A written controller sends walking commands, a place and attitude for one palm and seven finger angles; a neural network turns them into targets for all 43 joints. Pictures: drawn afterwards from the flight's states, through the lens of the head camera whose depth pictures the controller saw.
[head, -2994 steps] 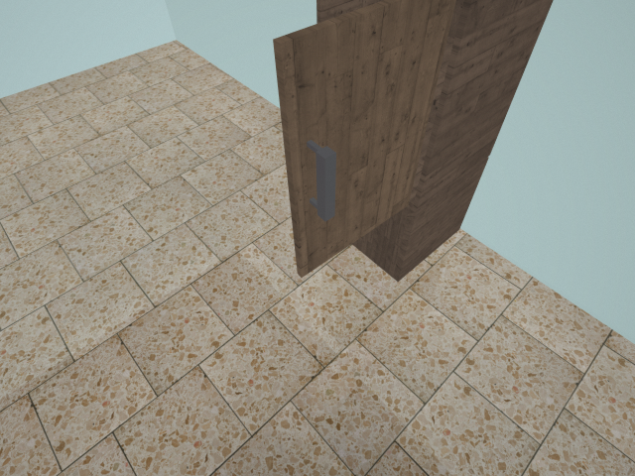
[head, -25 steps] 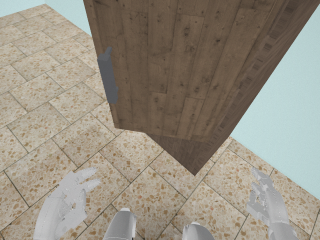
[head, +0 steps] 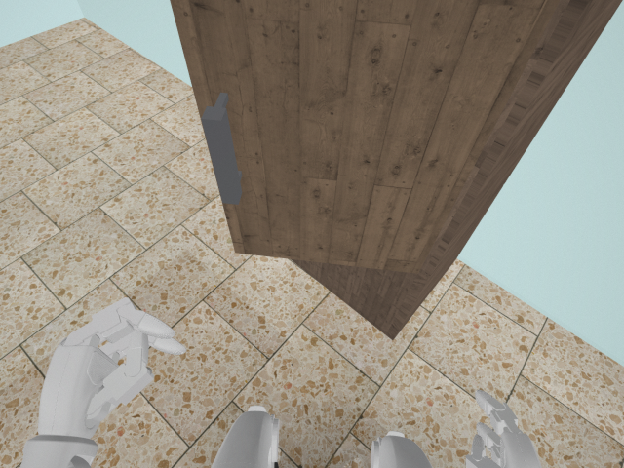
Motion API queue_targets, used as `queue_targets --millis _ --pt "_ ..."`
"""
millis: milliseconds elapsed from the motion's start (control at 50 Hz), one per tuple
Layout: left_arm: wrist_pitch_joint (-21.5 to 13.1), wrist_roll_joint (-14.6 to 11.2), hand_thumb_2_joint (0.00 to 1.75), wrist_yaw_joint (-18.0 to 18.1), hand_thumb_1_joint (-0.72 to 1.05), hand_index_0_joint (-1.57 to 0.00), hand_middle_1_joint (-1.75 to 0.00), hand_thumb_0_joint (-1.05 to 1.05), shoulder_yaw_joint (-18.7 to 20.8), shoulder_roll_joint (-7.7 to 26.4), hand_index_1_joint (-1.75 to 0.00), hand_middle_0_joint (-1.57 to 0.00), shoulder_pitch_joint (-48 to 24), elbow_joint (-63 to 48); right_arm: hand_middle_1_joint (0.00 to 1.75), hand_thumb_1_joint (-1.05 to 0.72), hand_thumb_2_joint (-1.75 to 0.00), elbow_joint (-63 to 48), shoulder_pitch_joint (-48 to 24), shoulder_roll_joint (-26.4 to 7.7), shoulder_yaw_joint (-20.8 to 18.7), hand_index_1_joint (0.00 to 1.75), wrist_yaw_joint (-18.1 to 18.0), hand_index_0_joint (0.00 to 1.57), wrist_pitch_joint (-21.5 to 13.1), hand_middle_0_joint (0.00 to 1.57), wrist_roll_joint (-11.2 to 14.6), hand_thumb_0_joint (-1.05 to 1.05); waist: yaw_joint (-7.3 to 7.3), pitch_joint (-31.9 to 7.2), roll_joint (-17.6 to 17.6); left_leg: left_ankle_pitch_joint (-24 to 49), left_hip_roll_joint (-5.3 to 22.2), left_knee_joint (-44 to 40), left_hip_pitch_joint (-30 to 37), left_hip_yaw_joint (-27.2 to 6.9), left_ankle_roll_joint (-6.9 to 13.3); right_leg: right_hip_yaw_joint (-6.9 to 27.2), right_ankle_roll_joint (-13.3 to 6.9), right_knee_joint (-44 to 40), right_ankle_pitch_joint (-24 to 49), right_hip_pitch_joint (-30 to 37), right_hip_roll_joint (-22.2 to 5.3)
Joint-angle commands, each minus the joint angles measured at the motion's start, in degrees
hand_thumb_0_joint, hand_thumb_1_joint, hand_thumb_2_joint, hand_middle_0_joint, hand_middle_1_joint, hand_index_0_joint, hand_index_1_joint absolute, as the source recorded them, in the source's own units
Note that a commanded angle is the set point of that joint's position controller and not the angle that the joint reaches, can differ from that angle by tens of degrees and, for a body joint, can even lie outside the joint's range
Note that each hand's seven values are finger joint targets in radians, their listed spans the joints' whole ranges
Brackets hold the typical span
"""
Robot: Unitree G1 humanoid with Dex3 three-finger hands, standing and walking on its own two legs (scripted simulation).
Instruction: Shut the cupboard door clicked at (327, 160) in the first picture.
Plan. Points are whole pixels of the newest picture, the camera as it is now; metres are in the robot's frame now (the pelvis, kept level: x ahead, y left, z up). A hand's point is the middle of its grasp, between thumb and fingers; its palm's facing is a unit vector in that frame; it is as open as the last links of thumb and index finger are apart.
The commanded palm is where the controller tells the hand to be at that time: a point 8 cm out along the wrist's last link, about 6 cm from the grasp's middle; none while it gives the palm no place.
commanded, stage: raise the hand and make a fist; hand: left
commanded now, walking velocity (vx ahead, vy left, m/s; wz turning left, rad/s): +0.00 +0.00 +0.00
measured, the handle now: (227, 151) +0.52 +0.17 +0.08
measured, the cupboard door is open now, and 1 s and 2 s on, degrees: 35 35 35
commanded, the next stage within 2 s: bring the fist close to the handle in 0.98 s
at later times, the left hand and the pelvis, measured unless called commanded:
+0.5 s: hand (171, 356) +0.23 +0.17 +0.07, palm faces -0.08 -1.00 -0.04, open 3.1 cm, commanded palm +0.21 +0.23 +0.09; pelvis +0.01 -0.01 +0.01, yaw +0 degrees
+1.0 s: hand (172, 330) +0.24 +0.17 +0.09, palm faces -0.02 -1.00 -0.05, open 3.1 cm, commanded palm +0.22 +0.22 +0.09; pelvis +0.02 -0.02 +0.02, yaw +0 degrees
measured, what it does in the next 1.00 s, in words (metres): stands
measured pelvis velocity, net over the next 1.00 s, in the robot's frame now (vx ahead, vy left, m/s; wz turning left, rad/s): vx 0.02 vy -0.02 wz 0.01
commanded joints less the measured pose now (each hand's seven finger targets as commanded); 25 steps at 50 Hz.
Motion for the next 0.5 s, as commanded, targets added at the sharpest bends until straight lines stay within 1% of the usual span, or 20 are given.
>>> queue_targets --millis 0,20,40,80,100,120,160,180,200,220,240,260,280,320,360,400,420,440,460,480 --pt "-1.1 1.3 0.9 -4.2 0.9 -1.06 -1.24 0.0 -3.3 4.8 -1.24 -1.06 -4.3 -7.0 0.3 -0.9 -0.9 -10.8 -5.1 -8.4 -2.7 0.3 -0.6 0.2 -4.5 0.2 1.1 0.0 -2.33 -6.9 1.5 -7.2 -3.2 -15.3 9.8 -4.6 0.4 0.5 -3.1 -10.9 -2.6 -1.3 4.9" --pt "0.1 1.1 0.9 -4.5 0.9 -1.08 -1.26 0.0 -2.0 6.0 -1.26 -1.08 -4.1 -7.7 0.3 -0.9 -0.9 -11.3 -5.0 -8.5 -2.8 0.3 -0.7 0.2 -4.4 0.2 1.3 0.0 -1.72 -8.4 0.9 -7.4 -3.4 -15.8 10.2 -4.5 0.3 0.6 -3.1 -11.4 -2.8 -0.1 4.6" --pt "1.2 1.0 0.9 -4.3 0.9 -1.1 -1.28 0.0 -0.2 7.5 -1.28 -1.1 -3.5 -9.1 0.3 -0.9 -0.9 -11.9 -5.2 -8.5 -2.9 0.3 -0.9 0.2 -4.2 0.2 1.5 0.0 -0.73 -9.9 1.2 -6.7 -3.3 -16.5 11.3 -4.4 0.3 0.7 -3.1 -11.5 -2.3 1.1 4.7" --pt "2.3 0.1 0.9 -2.8 0.9 -1.13 -1.32 0.0 3.5 9.5 -1.32 -1.13 -3.2 -13.7 0.3 -0.9 -0.9 -13.0 -5.5 -8.1 -3.0 0.3 -1.0 0.2 -3.6 0.2 1.4 0.0 0.95 -13.8 2.7 -3.5 -3.3 -17.7 14.6 -4.4 0.2 -0.1 -3.3 -11.0 0.8 3.8 5.0" --pt "2.4 -0.4 0.9 -1.4 0.9 -1.15 -1.34 0.0 6.6 11.4 -1.34 -1.15 -3.2 -15.2 0.3 -0.9 -0.9 -12.9 -5.8 -7.7 -2.9 0.3 -1.2 0.2 -3.4 0.2 1.1 0.0 2.02 -15.1 4.3 -1.4 -3.5 -17.7 15.2 -4.3 0.2 -0.3 -3.5 -10.7 2.4 5.4 5.3" --pt "2.0 -0.9 0.9 -0.4 0.9 -1.17 -1.36 0.0 6.3 10.1 -1.36 -1.17 -2.9 -17.8 0.3 -0.9 -0.9 -13.4 -5.7 -7.3 -2.7 0.3 -1.1 0.2 -3.2 0.2 1.0 0.0 2.26 -16.6 4.6 1.6 -3.5 -17.8 17.3 -4.2 0.1 -0.8 -3.6 -10.5 4.7 6.5 5.2" --pt "1.2 -1.5 0.9 1.5 0.9 -1.21 -1.4 0.0 5.8 8.2 -1.4 -1.21 -2.4 -18.1 0.3 -0.9 -0.9 -13.2 -5.5 -6.7 -2.5 0.3 -0.8 0.2 -2.6 0.2 0.7 0.0 1.9 -15.6 4.7 4.8 -3.3 -17.6 18.4 -4.0 -0.2 -1.5 -3.5 -10.3 7.2 6.9 5.6" --pt "0.8 -1.3 0.9 2.0 0.9 -1.23 -1.42 0.0 4.7 6.9 -1.42 -1.23 -2.2 -17.3 0.3 -0.9 -0.9 -12.9 -5.3 -6.7 -2.3 0.3 -0.6 0.2 -2.4 0.2 0.6 0.0 1.35 -14.1 5.1 6.0 -3.2 -17.2 18.5 -3.9 -0.3 -1.6 -3.5 -10.4 8.0 6.2 5.7" --pt "1.1 -0.8 0.9 2.1 0.9 -1.24 -1.44 0.0 4.2 6.4 -1.44 -1.24 -2.1 -14.9 0.3 -0.9 -0.9 -12.6 -4.8 -6.9 -2.2 0.3 -0.5 0.2 -2.1 0.2 0.4 0.0 0.59 -12.7 3.9 5.6 -3.2 -17.1 17.4 -4.0 -0.1 -1.8 -3.4 -10.8 7.7 5.8 5.9" --pt "1.3 -0.3 0.9 1.8 0.9 -1.26 -1.46 0.0 1.7 4.6 -1.46 -1.26 -2.3 -12.6 0.3 -0.9 -0.9 -12.4 -4.9 -7.0 -2.2 0.3 -0.3 0.2 -1.9 0.2 0.5 0.0 -0.6 -9.7 2.9 4.6 -3.0 -17.0 16.5 -3.8 -0.2 -2.0 -3.2 -11.4 7.1 4.7 5.8" --pt "1.4 0.3 0.9 1.1 0.9 -1.28 -1.48 0.0 0.0 3.7 -1.48 -1.28 -3.2 -11.1 0.3 -0.9 -0.9 -12.1 -4.5 -7.4 -2.1 0.3 -0.2 0.2 -1.8 0.2 0.5 0.0 -1.68 -8.2 2.5 3.3 -3.0 -16.6 15.7 -3.7 -0.2 -1.8 -3.0 -11.8 6.2 3.6 5.7" --pt "2.3 0.9 0.9 0.1 0.9 -1.3 -1.5 0.0 -1.5 3.4 -1.5 -1.3 -3.4 -8.4 0.3 -0.9 -0.9 -12.0 -4.3 -7.7 -2.0 0.3 -0.2 0.2 -1.6 0.2 0.6 0.0 -2.37 -5.6 1.7 1.2 -3.0 -16.7 14.4 -3.7 -0.1 -1.5 -2.9 -12.7 4.8 2.6 5.7" --pt "3.2 1.1 0.9 -1.1 0.9 -1.3 -1.5 0.0 -2.2 3.3 -1.5 -1.3 -4.1 -6.0 0.3 -0.9 -0.9 -12.0 -3.9 -8.0 -1.9 0.3 -0.2 0.2 -1.5 0.2 0.7 0.0 -2.97 -4.3 -0.3 -0.3 -3.2 -16.8 13.3 -3.6 0.0 -1.2 -2.8 -13.7 3.3 2.7 5.5" --pt "4.3 1.4 0.9 -3.5 0.9 -1.3 -1.5 0.0 -2.3 4.8 -1.5 -1.3 -5.6 -4.9 0.3 -0.9 -0.9 -12.4 -3.4 -8.5 -1.9 0.3 -0.5 0.2 -1.8 0.2 1.1 0.0 -2.8 -4.3 -0.3 0.0 -3.4 -16.6 13.1 -3.1 0.2 -0.5 -2.9 -14.7 3.0 3.7 5.3" --pt "4.6 0.9 0.9 -5.0 0.9 -1.3 -1.5 0.0 0.2 7.8 -1.5 -1.3 -7.8 -7.1 0.3 -0.9 -0.9 -13.0 -3.3 -8.8 -1.9 0.3 -0.8 0.2 -2.0 0.2 1.0 0.0 -2.17 -7.7 -0.4 2.4 -3.5 -16.0 14.3 -2.6 0.4 0.2 -3.0 -14.9 4.2 5.5 5.3" --pt "3.7 -0.5 0.9 -4.9 0.9 -1.3 -1.5 0.0 5.4 11.7 -1.5 -1.3 -9.7 -9.8 0.3 -0.9 -0.9 -12.9 -3.6 -8.5 -1.8 0.3 -1.1 0.2 -2.2 0.2 0.8 0.0 -0.62 -11.0 0.8 5.4 -3.7 -15.4 15.4 -2.2 0.5 0.7 -3.3 -14.5 6.1 7.9 5.5" --pt "2.9 -1.3 0.9 -4.8 0.9 -1.3 -1.5 0.0 6.0 11.2 -1.5 -1.3 -9.9 -12.3 0.3 -0.9 -0.9 -13.1 -3.9 -8.1 -1.7 0.3 -1.2 0.2 -2.4 0.2 0.7 0.0 0.03 -13.6 2.4 7.5 -3.8 -15.3 17.0 -2.0 0.4 0.7 -3.4 -14.0 8.0 9.1 5.3" --pt "2.1 -2.2 0.9 -4.4 0.9 -1.3 -1.5 0.0 7.4 11.6 -1.5 -1.3 -9.9 -12.7 0.3 -0.9 -0.9 -12.9 -4.0 -7.7 -1.6 0.3 -1.2 0.2 -2.5 0.2 0.7 0.0 0.32 -14.0 1.7 9.1 -3.7 -15.3 17.7 -2.1 0.3 0.5 -3.4 -13.6 9.6 9.8 5.5" --pt "1.1 -2.7 0.9 -3.8 0.9 -1.3 -1.5 0.0 7.9 11.2 -1.5 -1.3 -9.9 -14.5 0.3 -0.9 -0.9 -12.8 -4.1 -7.4 -1.5 0.3 -1.1 0.2 -2.7 0.2 0.7 0.0 0.91 -15.2 3.4 10.9 -3.7 -15.2 18.9 -2.0 0.2 0.3 -3.6 -13.1 11.5 10.5 5.6" --pt "0.6 -3.1 0.9 -3.1 0.9 -1.3 -1.5 0.0 8.4 11.0 -1.5 -1.3 -9.2 -14.0 0.3 -0.9 -0.9 -12.5 -4.3 -7.0 -1.4 0.3 -1.0 0.2 -2.7 0.2 0.6 0.0 1.14 -14.9 4.5 11.5 -3.7 -15.3 19.1 -2.0 0.0 0.2 -3.6 -13.0 12.3 10.7 5.6"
